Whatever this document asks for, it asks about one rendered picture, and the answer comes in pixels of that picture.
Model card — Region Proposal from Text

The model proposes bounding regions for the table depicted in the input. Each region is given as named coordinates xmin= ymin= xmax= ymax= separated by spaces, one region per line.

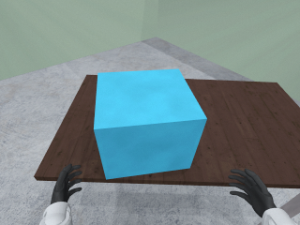
xmin=34 ymin=74 xmax=300 ymax=225

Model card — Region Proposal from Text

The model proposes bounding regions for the right robot forearm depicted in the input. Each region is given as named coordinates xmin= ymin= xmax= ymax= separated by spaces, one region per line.
xmin=262 ymin=208 xmax=297 ymax=225

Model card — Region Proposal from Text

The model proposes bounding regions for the carton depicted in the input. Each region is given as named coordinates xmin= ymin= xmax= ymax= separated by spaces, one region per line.
xmin=94 ymin=68 xmax=207 ymax=180

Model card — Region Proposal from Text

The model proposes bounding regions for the right robot hand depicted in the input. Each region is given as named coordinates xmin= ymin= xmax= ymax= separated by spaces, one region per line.
xmin=228 ymin=168 xmax=277 ymax=218

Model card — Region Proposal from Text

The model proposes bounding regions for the left robot forearm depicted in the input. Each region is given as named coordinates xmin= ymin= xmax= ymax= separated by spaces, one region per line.
xmin=39 ymin=202 xmax=73 ymax=225

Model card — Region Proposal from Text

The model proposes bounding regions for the left robot hand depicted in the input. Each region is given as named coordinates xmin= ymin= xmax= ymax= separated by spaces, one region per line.
xmin=51 ymin=163 xmax=83 ymax=204

